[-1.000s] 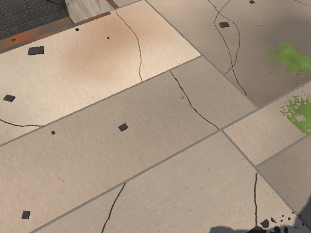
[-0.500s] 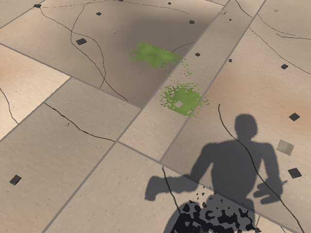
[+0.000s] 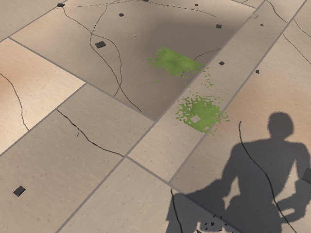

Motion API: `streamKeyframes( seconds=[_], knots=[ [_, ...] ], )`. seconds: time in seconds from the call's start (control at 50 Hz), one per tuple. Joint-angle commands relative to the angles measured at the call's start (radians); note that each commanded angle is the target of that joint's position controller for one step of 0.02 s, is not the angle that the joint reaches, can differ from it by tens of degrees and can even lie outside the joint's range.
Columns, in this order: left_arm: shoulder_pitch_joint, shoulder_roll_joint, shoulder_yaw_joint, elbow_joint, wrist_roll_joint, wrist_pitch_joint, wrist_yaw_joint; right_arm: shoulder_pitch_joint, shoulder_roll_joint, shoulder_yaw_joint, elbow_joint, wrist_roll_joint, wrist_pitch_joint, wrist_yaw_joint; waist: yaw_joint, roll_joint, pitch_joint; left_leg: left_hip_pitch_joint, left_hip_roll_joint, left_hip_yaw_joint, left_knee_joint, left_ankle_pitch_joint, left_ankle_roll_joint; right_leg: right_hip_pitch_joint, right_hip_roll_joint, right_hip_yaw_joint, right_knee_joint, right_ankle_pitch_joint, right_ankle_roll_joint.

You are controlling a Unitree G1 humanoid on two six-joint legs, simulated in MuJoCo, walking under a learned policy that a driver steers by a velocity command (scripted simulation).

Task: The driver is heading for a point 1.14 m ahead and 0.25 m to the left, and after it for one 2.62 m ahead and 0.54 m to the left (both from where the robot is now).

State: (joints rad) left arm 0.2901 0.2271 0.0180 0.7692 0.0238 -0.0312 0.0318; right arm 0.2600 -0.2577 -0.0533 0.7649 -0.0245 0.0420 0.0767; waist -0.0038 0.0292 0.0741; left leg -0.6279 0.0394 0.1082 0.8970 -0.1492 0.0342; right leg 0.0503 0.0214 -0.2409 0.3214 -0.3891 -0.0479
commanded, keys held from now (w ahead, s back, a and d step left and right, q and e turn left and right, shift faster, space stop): w+q+shift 0.52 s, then w+e+shift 0.48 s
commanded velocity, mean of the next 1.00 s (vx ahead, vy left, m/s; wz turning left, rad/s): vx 0.86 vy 0.00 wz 0.38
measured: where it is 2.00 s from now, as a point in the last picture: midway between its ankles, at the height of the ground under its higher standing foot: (94, 89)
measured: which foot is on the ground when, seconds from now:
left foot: up 0.00-0.16, down 0.18-0.62, up 0.64-0.98, down 1.00-1.00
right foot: down 0.00-0.16, up 0.18-0.58, down 0.60-1.00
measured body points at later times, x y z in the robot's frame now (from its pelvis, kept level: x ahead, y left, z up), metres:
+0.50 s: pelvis +0.33 +0.07 +0.00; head +0.35 +0.09 +0.45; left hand +0.44 +0.37 -0.07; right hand +0.45 -0.19 -0.11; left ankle +0.18 +0.08 -0.73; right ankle +0.58 -0.04 -0.68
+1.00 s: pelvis +0.74 +0.25 -0.01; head +0.75 +0.26 +0.44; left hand +0.54 +0.46 -0.14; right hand +1.07 +0.19 -0.03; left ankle +0.80 +0.41 -0.73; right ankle +0.64 +0.04 -0.73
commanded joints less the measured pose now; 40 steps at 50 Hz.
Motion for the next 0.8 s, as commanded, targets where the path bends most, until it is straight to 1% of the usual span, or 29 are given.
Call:
streamKeyframes(
  seconds=[0.02,0.06,0.12,0.14,0.16,0.18,0.2,0.22,0.24,0.26,0.28,0.32,0.34,0.38,0.42,0.48,0.52,0.54,0.56,0.58,0.6,0.62,0.64,0.66,0.68,0.7,0.72,0.74,0.8],
  knots=[
    [0.067,0.153,0.048,-0.015,0.013,-0.022,0.001,-0.184,-0.058,-0.007,-0.145,0.000,-0.010,0.015,0.066,-0.100,0.041,-0.180,0.041,-0.019,-0.042,-0.023,0.053,0.111,-0.357,0.112,-0.136,0.475,-0.096],
    [0.093,0.156,0.050,0.013,0.018,-0.024,-0.002,-0.225,-0.052,-0.005,-0.162,0.006,-0.009,0.011,0.065,-0.072,0.061,-0.193,0.020,0.019,-0.064,-0.068,0.093,0.163,-0.346,0.067,-0.109,0.618,-0.072],
    [0.083,0.194,0.054,0.032,0.016,-0.020,0.006,-0.182,-0.051,-0.006,-0.158,0.018,-0.008,-0.003,0.003,-0.098,-0.009,0.055,-0.091,0.128,-0.112,-0.193,0.161,0.107,-0.298,-0.042,0.082,1.232,-0.020],
    [0.080,0.225,0.061,0.033,0.017,-0.012,0.011,-0.104,-0.072,-0.016,-0.139,0.020,-0.011,-0.005,-0.047,-0.114,-0.058,0.186,-0.126,0.136,-0.113,-0.253,0.181,0.059,-0.308,-0.051,0.213,1.366,-0.022],
    [0.058,0.255,0.069,0.019,0.016,-0.007,0.010,0.014,-0.109,-0.033,-0.107,0.018,-0.018,-0.009,-0.111,-0.118,-0.122,0.366,-0.150,0.110,-0.137,-0.303,0.208,-0.039,-0.318,-0.044,0.396,1.376,-0.037],
    [0.002,0.270,0.072,-0.006,0.008,-0.006,-0.003,0.197,-0.156,-0.059,-0.050,0.009,-0.031,-0.022,-0.213,-0.059,-0.205,0.650,-0.166,0.050,-0.253,-0.288,0.242,-0.229,-0.289,-0.046,0.677,1.195,-0.031],
    [-0.019,0.145,0.040,-0.054,0.004,-0.018,-0.025,0.228,-0.274,-0.097,-0.027,0.002,-0.026,-0.042,-0.188,0.198,-0.226,0.922,0.063,-0.402,-0.418,-0.543,0.368,-0.662,-0.099,-0.029,1.085,0.250,0.035],
    [-0.168,0.128,0.027,-0.140,0.010,-0.047,-0.032,0.177,-0.301,-0.096,-0.066,0.008,-0.024,-0.038,-0.179,0.131,-0.231,0.944,0.200,-0.859,-0.601,-0.682,0.442,-0.920,0.024,0.192,1.275,-0.050,0.051],
    [-0.255,0.162,0.028,-0.191,0.016,-0.072,-0.040,0.171,-0.289,-0.091,-0.064,0.010,-0.023,-0.047,-0.179,0.040,-0.146,0.881,0.236,-0.847,-0.659,-0.537,0.410,-1.001,-0.044,0.308,1.224,0.019,0.055],
    [-0.194,0.173,0.025,-0.180,0.011,-0.086,-0.045,0.177,-0.268,-0.086,-0.040,0.014,-0.030,-0.056,-0.111,-0.044,-0.094,0.780,0.223,-0.776,-0.682,-0.468,0.380,-0.949,-0.089,0.318,1.116,0.061,0.054],
    [-0.135,0.181,0.025,-0.156,0.019,-0.084,-0.045,0.137,-0.237,-0.076,-0.039,0.012,-0.041,-0.064,-0.045,-0.092,-0.034,0.663,0.174,-0.675,-0.691,-0.384,0.337,-0.886,-0.123,0.307,1.015,0.068,0.059],
    [-0.056,0.168,0.017,-0.129,0.050,-0.043,-0.051,0.045,-0.200,-0.054,-0.063,0.010,-0.071,-0.076,0.032,-0.060,-0.001,0.495,0.067,-0.523,-0.706,-0.304,0.306,-0.772,-0.150,0.300,0.909,0.057,0.091],
    [-0.055,0.162,0.014,-0.130,0.055,-0.025,-0.056,0.037,-0.195,-0.049,-0.069,0.012,-0.086,-0.072,0.043,-0.050,0.005,0.421,0.034,-0.480,-0.717,-0.261,0.303,-0.734,-0.151,0.278,0.862,0.063,0.104],
    [-0.146,0.148,0.005,-0.171,0.042,-0.009,-0.063,0.044,-0.206,-0.051,-0.071,0.014,-0.105,-0.064,0.031,-0.031,0.041,0.292,-0.008,-0.444,-0.753,-0.226,0.293,-0.689,-0.149,0.239,0.716,0.149,0.128],
    [-0.258,0.131,-0.007,-0.210,0.021,-0.011,-0.068,0.076,-0.217,-0.057,-0.070,0.011,-0.113,-0.061,-0.012,-0.009,0.066,0.263,-0.027,-0.448,-0.764,-0.177,0.274,-0.659,-0.128,0.230,0.530,0.260,0.144],
    [-0.346,0.132,-0.012,-0.239,0.000,-0.020,-0.069,0.118,-0.239,-0.069,-0.061,0.018,-0.119,-0.058,-0.070,0.042,0.033,0.351,-0.013,-0.471,-0.724,0.001,0.236,-0.589,-0.084,0.239,0.325,0.392,0.130],
    [-0.332,0.161,-0.003,-0.242,-0.005,-0.028,-0.063,0.109,-0.251,-0.073,-0.062,0.024,-0.125,-0.063,-0.059,0.055,-0.006,0.413,0.019,-0.498,-0.676,0.151,0.205,-0.493,-0.066,0.261,0.251,0.407,0.109],
    [-0.281,0.175,0.002,-0.223,-0.002,-0.033,-0.060,0.109,-0.251,-0.070,-0.052,0.023,-0.128,-0.067,-0.039,0.057,-0.038,0.473,0.040,-0.485,-0.648,0.252,0.189,-0.442,-0.057,0.247,0.228,0.399,0.091],
    [-0.201,0.199,0.015,-0.195,0.004,-0.038,-0.054,0.120,-0.255,-0.067,-0.038,0.020,-0.134,-0.068,-0.010,0.052,-0.091,0.546,0.054,-0.467,-0.563,0.452,0.171,-0.371,-0.031,0.225,0.233,0.345,0.066],
    [-0.047,0.226,0.034,-0.149,0.005,-0.042,-0.041,0.119,-0.269,-0.066,-0.021,0.008,-0.134,-0.065,0.069,0.027,-0.182,0.594,0.037,-0.417,-0.373,0.643,0.151,-0.237,0.008,0.188,0.232,0.254,0.039],
    [0.159,0.256,0.053,-0.094,0.007,-0.041,-0.022,0.080,-0.261,-0.062,-0.020,-0.005,-0.134,-0.063,0.184,0.011,-0.271,0.508,-0.005,-0.363,-0.099,0.637,0.132,-0.028,-0.012,0.175,0.253,0.183,0.020],
    [0.348,0.343,0.080,-0.059,0.033,-0.044,-0.001,0.082,-0.162,-0.035,-0.046,0.002,-0.145,-0.066,0.241,-0.147,-0.376,0.289,-0.081,-0.283,0.311,0.382,0.106,0.183,-0.187,0.447,0.213,-0.235,-0.024],
    [0.303,0.418,0.098,-0.031,0.038,-0.045,-0.021,0.189,-0.049,-0.002,-0.088,0.042,-0.160,-0.047,0.107,-0.540,-0.430,0.002,-0.244,-0.285,0.528,-0.273,0.068,0.279,-0.375,1.148,-0.096,-0.438,-0.140],
    [0.140,0.314,0.088,-0.064,0.028,-0.042,-0.042,0.141,-0.095,0.008,-0.065,0.016,-0.153,-0.057,0.074,-0.324,-0.257,-0.143,-0.152,-0.295,0.592,-0.222,0.096,0.194,-0.371,1.183,-0.107,-0.471,-0.191],
    [0.087,0.245,0.079,-0.071,0.010,-0.045,-0.051,0.045,-0.132,0.007,-0.070,-0.003,-0.150,-0.050,0.073,-0.141,-0.198,-0.140,-0.089,-0.259,0.563,-0.150,0.091,0.094,-0.332,1.010,-0.079,-0.374,-0.207],
    [0.088,0.206,0.071,-0.053,0.005,-0.046,-0.055,-0.030,-0.143,0.009,-0.091,-0.022,-0.151,-0.047,0.066,-0.054,-0.148,-0.109,-0.042,-0.233,0.468,-0.125,0.085,-0.014,-0.288,0.891,-0.076,-0.236,-0.190],
    [0.113,0.174,0.059,-0.022,0.002,-0.048,-0.055,-0.099,-0.134,0.014,-0.129,-0.043,-0.147,-0.044,0.055,-0.052,-0.103,-0.090,-0.016,-0.228,0.390,-0.135,0.071,-0.096,-0.237,0.809,-0.079,-0.131,-0.177],
    [0.130,0.159,0.052,0.006,0.002,-0.052,-0.053,-0.113,-0.112,0.025,-0.146,-0.055,-0.138,-0.038,0.029,-0.085,-0.068,-0.084,0.000,-0.221,0.344,-0.157,0.050,-0.151,-0.205,0.765,-0.089,-0.084,-0.179],
    [0.165,0.174,0.057,0.033,-0.010,-0.065,-0.042,-0.173,-0.091,0.051,-0.199,-0.056,-0.127,-0.028,0.003,-0.098,-0.009,-0.104,0.041,-0.193,0.161,-0.159,-0.005,-0.249,-0.187,0.716,-0.156,0.021,-0.216]
  ],
)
